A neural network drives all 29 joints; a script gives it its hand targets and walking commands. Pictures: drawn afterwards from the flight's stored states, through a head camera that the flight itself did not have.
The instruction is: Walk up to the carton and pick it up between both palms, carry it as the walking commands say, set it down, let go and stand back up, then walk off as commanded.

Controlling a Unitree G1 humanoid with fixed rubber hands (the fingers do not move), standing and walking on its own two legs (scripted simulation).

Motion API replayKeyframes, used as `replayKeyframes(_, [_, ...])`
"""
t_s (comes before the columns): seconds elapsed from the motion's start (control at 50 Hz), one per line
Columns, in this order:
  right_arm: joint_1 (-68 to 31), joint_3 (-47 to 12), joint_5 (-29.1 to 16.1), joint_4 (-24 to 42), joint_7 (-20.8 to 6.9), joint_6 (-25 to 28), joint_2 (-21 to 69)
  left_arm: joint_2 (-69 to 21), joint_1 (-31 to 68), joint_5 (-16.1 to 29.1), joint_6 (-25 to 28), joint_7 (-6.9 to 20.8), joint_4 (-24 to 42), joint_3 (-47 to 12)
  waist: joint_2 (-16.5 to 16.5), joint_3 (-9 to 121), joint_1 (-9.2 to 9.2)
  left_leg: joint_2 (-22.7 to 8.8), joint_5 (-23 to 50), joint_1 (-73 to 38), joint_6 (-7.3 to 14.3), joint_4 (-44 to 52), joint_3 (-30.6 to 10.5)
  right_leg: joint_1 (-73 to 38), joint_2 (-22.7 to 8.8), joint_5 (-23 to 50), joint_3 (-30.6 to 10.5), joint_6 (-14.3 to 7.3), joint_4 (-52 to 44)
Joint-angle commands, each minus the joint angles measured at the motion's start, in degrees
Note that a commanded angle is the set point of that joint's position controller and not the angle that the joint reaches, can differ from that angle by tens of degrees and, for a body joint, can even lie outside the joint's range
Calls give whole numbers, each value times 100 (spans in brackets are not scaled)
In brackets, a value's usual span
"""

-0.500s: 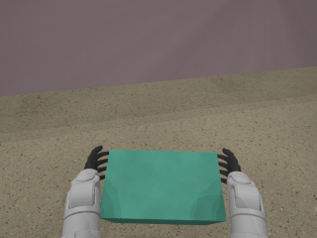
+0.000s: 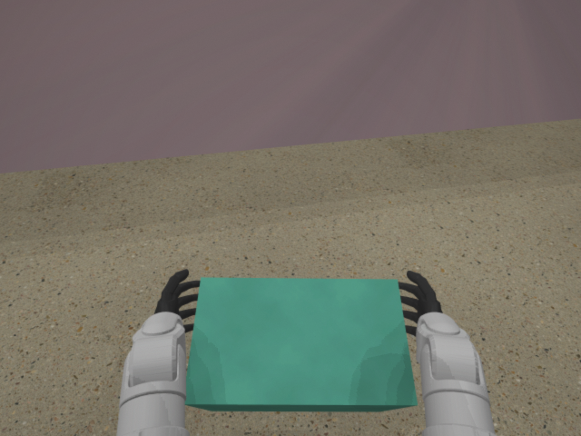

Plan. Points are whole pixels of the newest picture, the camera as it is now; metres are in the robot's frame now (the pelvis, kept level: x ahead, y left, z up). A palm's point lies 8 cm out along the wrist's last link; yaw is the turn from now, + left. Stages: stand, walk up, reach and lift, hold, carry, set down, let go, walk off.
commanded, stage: reach and lift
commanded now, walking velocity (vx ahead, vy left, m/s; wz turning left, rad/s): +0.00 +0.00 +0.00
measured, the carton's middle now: (297, 350) +0.29 +0.00 -0.04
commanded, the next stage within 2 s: hold in 0.46 s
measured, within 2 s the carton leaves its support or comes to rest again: neither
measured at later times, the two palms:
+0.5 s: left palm (169, 328) +0.28 +0.18 +0.05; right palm (431, 327) +0.28 -0.18 +0.05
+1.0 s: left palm (168, 328) +0.28 +0.18 +0.05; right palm (429, 327) +0.28 -0.18 +0.05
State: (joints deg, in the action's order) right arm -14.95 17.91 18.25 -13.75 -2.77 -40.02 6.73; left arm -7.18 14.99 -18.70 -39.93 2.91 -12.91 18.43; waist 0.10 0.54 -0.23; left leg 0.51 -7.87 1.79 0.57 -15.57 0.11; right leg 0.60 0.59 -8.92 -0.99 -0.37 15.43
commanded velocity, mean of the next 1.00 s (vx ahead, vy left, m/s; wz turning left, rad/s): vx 0.00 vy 0.00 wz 0.00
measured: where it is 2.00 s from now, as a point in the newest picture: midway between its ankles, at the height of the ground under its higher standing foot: outside the picture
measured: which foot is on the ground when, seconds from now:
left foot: down 0.00-1.00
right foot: down 0.00-1.00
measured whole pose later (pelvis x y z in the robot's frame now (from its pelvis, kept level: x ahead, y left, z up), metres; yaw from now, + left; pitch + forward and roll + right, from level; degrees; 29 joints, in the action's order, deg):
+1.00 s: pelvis +0.00 +0.00 +0.00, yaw +0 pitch -6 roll +0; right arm -12.4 17.6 17.4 -11.3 -2.5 -40.1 7.1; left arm -7.5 12.7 -18.0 -40.5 2.6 -10.6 17.1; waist 0.4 0.8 0.1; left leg 0.6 -7.7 1.4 0.6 -15.1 0.1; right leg 0.4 0.5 -8.9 -1.2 -0.3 15.3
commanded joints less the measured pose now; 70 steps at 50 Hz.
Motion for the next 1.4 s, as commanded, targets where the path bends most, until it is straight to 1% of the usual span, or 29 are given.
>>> replayKeyframes(0.0, [-2782,-3194,-1532,-19,-1550,137,4585,-4612,2675,1523,61,1558,-168,-3235,-4,1030,-22,408,738,-403,-42,135,-307,93,428,711,-278,-21,-229])
replayKeyframes(0.22, [-2583,-3320,-1604,134,-1537,93,4624,-4576,2471,1574,26,1550,47,-3363,-10,1015,-11,412,820,-432,-30,156,-309,81,425,783,-284,-14,-246])
replayKeyframes(0.34, [-2526,-3347,-1615,175,-1529,72,4606,-4548,2428,1590,9,1540,113,-3407,-6,964,-7,416,744,-419,-24,164,-312,110,415,717,-289,-17,-256])
replayKeyframes(0.54, [-2535,-3307,-1599,106,-1535,66,4605,-4557,2476,1598,11,1546,69,-3400,4,919,12,416,632,-390,-19,159,-306,151,399,608,-290,-24,-254])
replayKeyframes(1.0, [-2477,-3361,-1629,198,-1541,87,4567,-4611,2398,1627,21,1527,103,-3473,3,965,39,411,809,-435,-23,160,-323,138,405,692,-296,-29,-250])
replayKeyframes(1.38, [-2462,-3381,-1629,269,-1534,104,4527,-4613,2346,1611,22,1522,113,-3490,6,947,62,412,806,-427,-26,167,-312,152,412,634,-298,-41,-259])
